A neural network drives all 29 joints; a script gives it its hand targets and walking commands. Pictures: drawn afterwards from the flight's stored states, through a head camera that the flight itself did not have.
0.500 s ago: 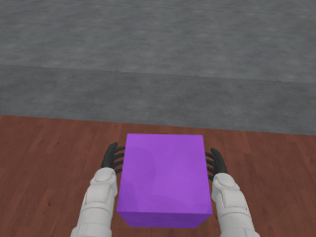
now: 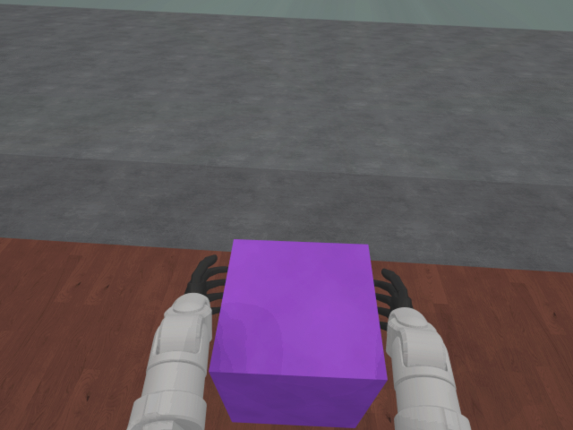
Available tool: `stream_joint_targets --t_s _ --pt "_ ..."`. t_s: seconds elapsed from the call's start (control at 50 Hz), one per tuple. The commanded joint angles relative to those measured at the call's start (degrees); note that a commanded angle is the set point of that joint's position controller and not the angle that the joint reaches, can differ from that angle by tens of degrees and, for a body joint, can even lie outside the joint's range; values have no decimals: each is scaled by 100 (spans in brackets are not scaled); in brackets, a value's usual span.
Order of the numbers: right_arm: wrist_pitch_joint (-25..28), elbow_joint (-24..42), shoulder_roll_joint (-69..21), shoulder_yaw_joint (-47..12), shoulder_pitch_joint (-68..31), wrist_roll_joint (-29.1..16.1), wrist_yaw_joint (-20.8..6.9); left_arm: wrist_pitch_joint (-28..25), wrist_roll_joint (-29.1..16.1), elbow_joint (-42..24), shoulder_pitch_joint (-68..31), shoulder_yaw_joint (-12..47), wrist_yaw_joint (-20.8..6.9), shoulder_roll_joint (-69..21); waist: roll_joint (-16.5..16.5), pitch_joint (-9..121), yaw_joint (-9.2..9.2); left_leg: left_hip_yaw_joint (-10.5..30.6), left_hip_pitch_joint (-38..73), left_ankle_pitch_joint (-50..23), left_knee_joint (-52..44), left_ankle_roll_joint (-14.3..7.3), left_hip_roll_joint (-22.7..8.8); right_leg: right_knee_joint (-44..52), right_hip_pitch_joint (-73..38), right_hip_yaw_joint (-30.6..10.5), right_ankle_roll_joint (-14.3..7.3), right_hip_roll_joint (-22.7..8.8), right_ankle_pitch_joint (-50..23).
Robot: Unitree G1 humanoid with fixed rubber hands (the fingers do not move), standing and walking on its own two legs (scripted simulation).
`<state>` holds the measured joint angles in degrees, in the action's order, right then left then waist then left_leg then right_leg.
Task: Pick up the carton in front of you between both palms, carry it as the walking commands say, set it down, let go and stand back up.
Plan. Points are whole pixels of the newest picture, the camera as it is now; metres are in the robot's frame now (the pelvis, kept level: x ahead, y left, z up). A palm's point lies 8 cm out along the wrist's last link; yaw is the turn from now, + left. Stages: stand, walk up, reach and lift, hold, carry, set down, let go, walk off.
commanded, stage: reach and lift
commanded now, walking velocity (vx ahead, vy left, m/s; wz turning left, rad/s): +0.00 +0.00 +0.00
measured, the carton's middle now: (296, 337) +0.30 +0.00 -0.05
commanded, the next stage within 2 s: hold in 0.68 s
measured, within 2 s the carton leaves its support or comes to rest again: neither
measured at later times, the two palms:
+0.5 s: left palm (197, 294) +0.31 +0.15 +0.04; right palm (400, 308) +0.30 -0.15 +0.03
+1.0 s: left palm (192, 291) +0.30 +0.15 +0.06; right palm (404, 307) +0.29 -0.15 +0.05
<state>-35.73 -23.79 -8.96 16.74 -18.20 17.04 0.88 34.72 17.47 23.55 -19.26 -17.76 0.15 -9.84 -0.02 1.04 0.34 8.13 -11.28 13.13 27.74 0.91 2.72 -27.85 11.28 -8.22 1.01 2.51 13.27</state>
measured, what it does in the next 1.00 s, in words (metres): stands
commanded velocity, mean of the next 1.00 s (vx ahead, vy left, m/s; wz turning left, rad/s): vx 0.00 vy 0.00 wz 0.00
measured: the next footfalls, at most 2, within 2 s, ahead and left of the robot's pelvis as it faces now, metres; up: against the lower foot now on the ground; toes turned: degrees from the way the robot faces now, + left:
none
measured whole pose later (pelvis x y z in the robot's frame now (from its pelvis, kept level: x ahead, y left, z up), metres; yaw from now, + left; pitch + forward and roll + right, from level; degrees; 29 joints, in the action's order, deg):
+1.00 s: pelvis +0.01 +0.00 +0.01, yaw +0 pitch -7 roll +0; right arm -44.5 -15.6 -8.7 12.5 -15.3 16.4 0.9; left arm 43.3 16.8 15.2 -16.3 -13.5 -0.3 -9.0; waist 0.0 0.6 0.3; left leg 7.9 -2.8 11.2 21.0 0.8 2.0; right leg -20.8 2.7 -7.6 0.7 2.0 11.2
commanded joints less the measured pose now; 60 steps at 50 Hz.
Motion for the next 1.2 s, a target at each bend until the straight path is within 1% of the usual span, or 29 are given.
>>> stream_joint_targets --t_s 0.0,0.12,0.4,0.52,0.64,0.68,0.74,0.78,0.84,0.88,1.02,1.18 --pt "263 146 -5650 -3230 -3578 -1488 -1578 -75 -1368 295 -2970 3183 -1526 -5717 20 1481 6 -445 420 -342 -510 -32 219 534 -309 469 -69 249 -205" --pt "190 206 -5619 -3225 -3410 -1474 -1550 -18 -1335 219 -2836 3168 -1540 -5616 26 1495 12 -468 514 -568 -579 -22 247 631 -460 447 -40 252 -466" --pt "1 782 -5524 -3473 -2814 -1643 -1485 157 -1490 -331 -2250 3410 -1516 -5476 23 1542 -3 -418 854 -1393 -729 17 295 782 -884 412 15 290 -1355" --pt "-88 974 -5460 -3531 -2680 -1692 -1484 247 -1538 -513 -2099 3482 -1496 -5460 -2 1480 -10 -391 945 -1554 -774 36 301 825 -951 410 15 306 -1487" --pt "-168 1098 -5399 -3548 -2679 -1717 -1495 336 -1568 -613 -2069 3502 -1485 -5467 -15 1406 -15 -382 987 -1552 -807 48 293 861 -960 417 5 315 -1436" --pt "-196 1245 -5420 -3674 -2722 -1785 -1501 371 -1643 -753 -2087 3624 -1477 -5508 -20 1478 -16 -370 1063 -1637 -817 53 287 872 -1010 422 7 319 -1492" --pt "-317 1633 -5424 -3958 -2758 -1957 -1485 500 -1823 -1140 -2075 3911 -1437 -5538 -15 1677 -15 -340 1269 -1960 -854 76 281 907 -1176 418 26 320 -1764" --pt "-450 1653 -5312 -3896 -2646 -1922 -1460 630 -1797 -1174 -1985 3855 -1403 -5436 -24 1493 -12 -352 1253 -1851 -921 86 277 967 -1174 422 24 320 -1643" --pt "-583 1364 -5134 -3575 -2545 -1746 -1462 762 -1613 -911 -1930 3554 -1403 -5258 -34 958 -13 -395 1035 -1201 -1023 61 267 1060 -977 442 -11 311 -1022" --pt "-597 1270 -5135 -3488 -2656 -1707 -1492 780 -1564 -813 -2033 3464 -1436 -5260 -35 832 -8 -410 962 -929 -1040 38 251 1079 -904 452 -31 297 -776" --pt "-522 1270 -5342 -3556 -3186 -1773 -1553 711 -1623 -771 -2520 3504 -1515 -5459 -12 1138 -5 -429 979 -837 -948 19 236 1003 -937 457 -41 275 -701" --pt "-514 1085 -5380 -3490 -3326 -1732 -1555 690 -1562 -583 -2654 3406 -1536 -5440 4 1116 10 -461 892 -618 -939 0 239 999 -885 462 -39 259 -506"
